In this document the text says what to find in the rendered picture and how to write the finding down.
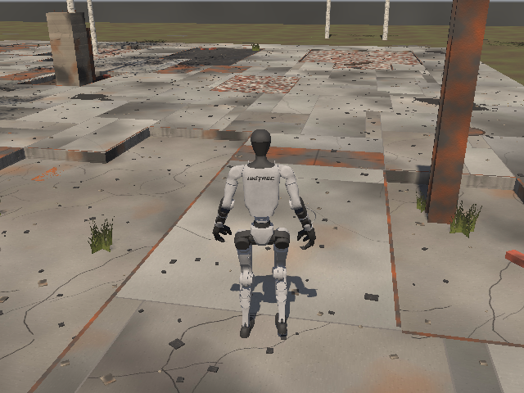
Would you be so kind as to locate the right robot forearm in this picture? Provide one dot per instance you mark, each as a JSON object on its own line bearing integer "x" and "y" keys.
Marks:
{"x": 304, "y": 217}

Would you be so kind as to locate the right robot thigh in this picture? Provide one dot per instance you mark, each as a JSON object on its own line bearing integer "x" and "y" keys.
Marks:
{"x": 281, "y": 240}

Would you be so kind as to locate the robot right hand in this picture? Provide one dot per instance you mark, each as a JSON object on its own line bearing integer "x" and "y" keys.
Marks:
{"x": 310, "y": 236}

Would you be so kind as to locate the robot left hand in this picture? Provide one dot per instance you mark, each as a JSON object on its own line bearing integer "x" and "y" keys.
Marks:
{"x": 224, "y": 230}

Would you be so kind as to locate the right robot upper arm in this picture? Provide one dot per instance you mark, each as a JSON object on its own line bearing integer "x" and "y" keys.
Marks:
{"x": 291, "y": 185}

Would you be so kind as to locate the robot right foot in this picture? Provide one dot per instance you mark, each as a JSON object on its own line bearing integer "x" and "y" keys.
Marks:
{"x": 282, "y": 327}

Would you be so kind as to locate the left robot upper arm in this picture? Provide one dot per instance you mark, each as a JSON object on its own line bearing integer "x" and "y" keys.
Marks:
{"x": 231, "y": 186}

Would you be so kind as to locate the left robot forearm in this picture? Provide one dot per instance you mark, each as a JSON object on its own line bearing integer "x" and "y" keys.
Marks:
{"x": 221, "y": 216}

